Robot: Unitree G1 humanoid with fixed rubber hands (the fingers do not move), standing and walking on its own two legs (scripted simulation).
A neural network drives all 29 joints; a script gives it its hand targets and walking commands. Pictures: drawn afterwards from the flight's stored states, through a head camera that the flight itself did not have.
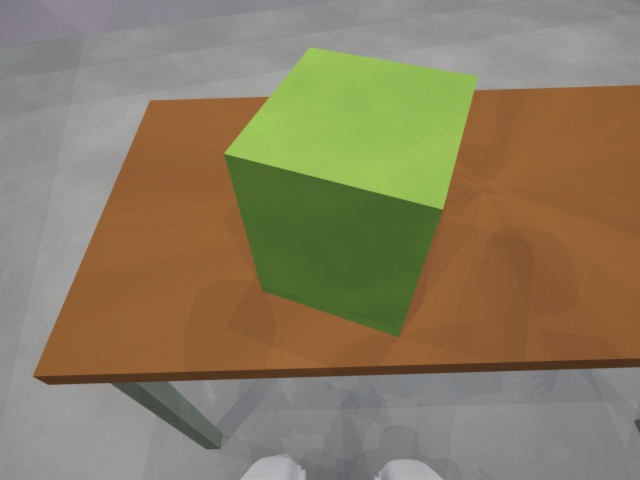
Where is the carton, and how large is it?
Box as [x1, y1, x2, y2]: [224, 47, 477, 336]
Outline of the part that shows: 310,47 224,153 262,290 398,336 443,207 477,76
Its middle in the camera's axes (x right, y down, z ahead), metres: +0.04 -0.06 +0.49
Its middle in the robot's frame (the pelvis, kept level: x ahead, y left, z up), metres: +0.42 -0.03 +0.11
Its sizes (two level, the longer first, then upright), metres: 0.210 0.200 0.250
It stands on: a table, 0.72 m high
